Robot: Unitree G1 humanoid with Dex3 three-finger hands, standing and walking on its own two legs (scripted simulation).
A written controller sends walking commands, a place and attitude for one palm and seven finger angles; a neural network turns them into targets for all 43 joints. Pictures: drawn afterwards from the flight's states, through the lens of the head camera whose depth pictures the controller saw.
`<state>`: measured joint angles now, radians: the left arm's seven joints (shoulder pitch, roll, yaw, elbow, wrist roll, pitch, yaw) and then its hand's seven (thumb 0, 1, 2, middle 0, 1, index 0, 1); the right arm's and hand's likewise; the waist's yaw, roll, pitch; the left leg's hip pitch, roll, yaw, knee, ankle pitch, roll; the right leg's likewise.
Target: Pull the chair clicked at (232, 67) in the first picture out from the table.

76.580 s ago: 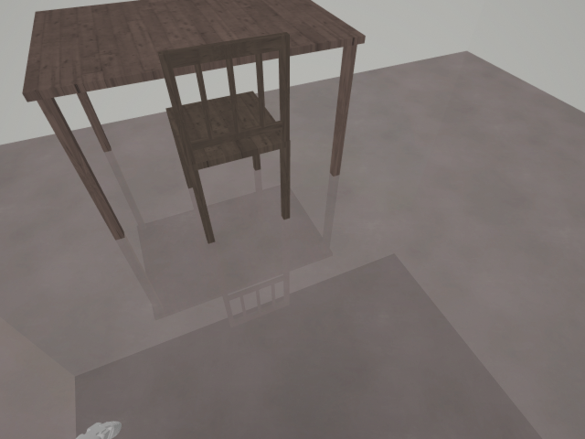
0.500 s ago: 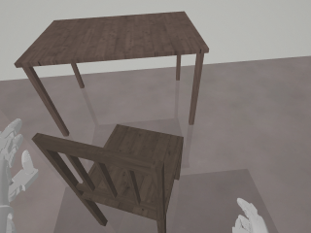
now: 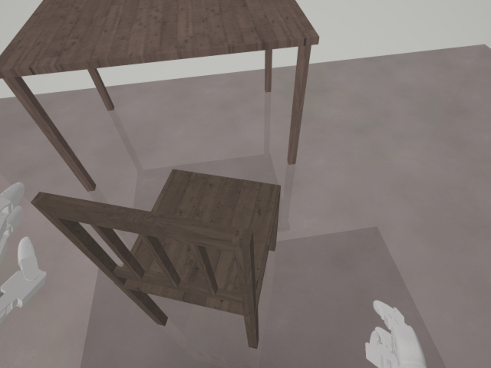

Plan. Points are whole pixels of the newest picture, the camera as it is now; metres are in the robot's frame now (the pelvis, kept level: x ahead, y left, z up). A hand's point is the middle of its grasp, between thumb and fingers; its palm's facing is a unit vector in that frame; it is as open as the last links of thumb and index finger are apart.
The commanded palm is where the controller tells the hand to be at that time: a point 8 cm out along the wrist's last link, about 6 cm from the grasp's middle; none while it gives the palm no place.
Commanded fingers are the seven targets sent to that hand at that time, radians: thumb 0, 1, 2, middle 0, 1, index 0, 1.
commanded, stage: step back with the hand held close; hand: left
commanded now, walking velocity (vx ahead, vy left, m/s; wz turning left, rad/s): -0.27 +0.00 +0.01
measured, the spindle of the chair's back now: (162, 259) +0.34 +0.21 -0.11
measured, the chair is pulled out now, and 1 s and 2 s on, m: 0.64 0.64 0.64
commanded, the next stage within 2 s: stop stepping back and stand still in 1.22 s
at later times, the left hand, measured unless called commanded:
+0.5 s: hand out of the picture +0.14 +0.27 +0.15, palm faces +0.47 -0.76 -0.45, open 7.4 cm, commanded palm +0.08 +0.31 +0.18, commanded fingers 0.00 0.90 0.90 -0.20 -0.30 -0.20 -0.30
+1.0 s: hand out of the picture +0.09 +0.28 +0.15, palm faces +0.48 -0.75 -0.45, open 7.4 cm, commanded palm +0.02 +0.31 +0.18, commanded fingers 0.00 0.90 0.90 -0.20 -0.30 -0.20 -0.30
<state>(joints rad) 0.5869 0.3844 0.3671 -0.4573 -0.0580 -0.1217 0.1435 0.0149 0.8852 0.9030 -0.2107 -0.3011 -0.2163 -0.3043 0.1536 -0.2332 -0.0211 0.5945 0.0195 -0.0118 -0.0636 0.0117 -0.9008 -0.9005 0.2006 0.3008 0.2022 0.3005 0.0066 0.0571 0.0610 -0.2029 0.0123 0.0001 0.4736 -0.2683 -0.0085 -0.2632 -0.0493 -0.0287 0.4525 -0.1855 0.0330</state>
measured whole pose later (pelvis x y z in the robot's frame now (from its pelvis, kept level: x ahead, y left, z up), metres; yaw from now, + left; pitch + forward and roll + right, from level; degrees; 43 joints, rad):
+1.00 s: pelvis -0.10 +0.00 -0.02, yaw +4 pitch +1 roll +0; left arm 0.54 0.44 0.44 -0.56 -0.04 -0.20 0.19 0.01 0.88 0.90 -0.21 -0.30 -0.22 -0.30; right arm 0.15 -0.20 -0.02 0.63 -0.01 -0.07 -0.07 0.01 -0.90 -0.90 0.20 0.30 0.20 0.30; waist -0.01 -0.06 0.05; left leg -0.36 0.01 0.02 0.66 -0.32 0.01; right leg -0.55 -0.04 0.01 0.74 -0.28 0.03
